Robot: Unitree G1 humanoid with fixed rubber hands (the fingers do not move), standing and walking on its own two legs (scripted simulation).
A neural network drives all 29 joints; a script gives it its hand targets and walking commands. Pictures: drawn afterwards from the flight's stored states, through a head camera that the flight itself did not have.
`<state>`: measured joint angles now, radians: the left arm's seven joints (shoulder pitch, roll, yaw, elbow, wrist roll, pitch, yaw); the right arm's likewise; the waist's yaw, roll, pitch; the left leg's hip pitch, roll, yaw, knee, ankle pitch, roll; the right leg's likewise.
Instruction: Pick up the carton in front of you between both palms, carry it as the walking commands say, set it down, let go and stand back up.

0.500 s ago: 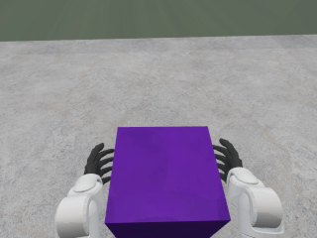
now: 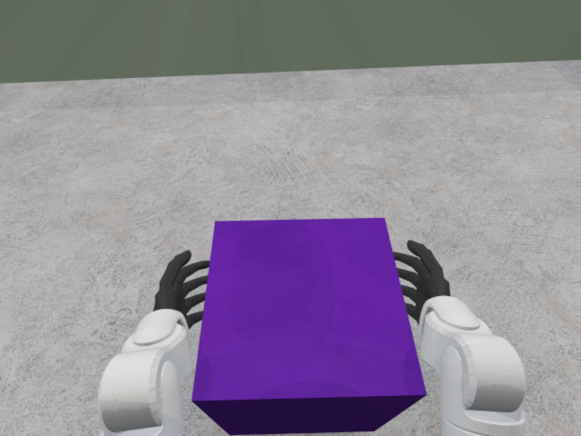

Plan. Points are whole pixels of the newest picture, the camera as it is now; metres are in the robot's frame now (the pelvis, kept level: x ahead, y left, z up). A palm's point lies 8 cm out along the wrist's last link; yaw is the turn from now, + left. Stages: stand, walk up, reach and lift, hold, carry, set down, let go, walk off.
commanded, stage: carry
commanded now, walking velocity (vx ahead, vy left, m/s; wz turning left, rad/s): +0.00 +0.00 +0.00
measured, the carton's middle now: (301, 334) +0.25 +0.00 +0.02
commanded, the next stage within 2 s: hold in 1.42 s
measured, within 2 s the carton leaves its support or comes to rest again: neither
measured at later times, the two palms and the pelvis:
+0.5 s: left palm (195, 266) +0.33 +0.14 +0.08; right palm (418, 264) +0.31 -0.16 +0.08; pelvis +0.07 +0.00 -0.01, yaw -3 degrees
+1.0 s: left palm (203, 295) +0.30 +0.13 +0.04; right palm (419, 295) +0.29 -0.16 +0.04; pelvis +0.03 +0.00 -0.01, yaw -3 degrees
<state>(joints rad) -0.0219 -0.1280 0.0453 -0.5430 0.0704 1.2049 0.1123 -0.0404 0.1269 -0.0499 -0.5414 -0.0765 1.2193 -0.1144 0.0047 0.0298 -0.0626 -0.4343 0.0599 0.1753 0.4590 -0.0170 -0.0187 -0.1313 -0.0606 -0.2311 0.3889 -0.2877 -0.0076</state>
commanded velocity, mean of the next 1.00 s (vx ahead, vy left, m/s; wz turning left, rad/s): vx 0.00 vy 0.00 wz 0.00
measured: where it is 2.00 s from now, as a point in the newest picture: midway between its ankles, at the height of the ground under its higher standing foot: outside the picture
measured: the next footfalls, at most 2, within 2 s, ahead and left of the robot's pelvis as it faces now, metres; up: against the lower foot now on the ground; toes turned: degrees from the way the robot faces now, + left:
left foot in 0.02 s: +0.14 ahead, +0.10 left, +0.00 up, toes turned -16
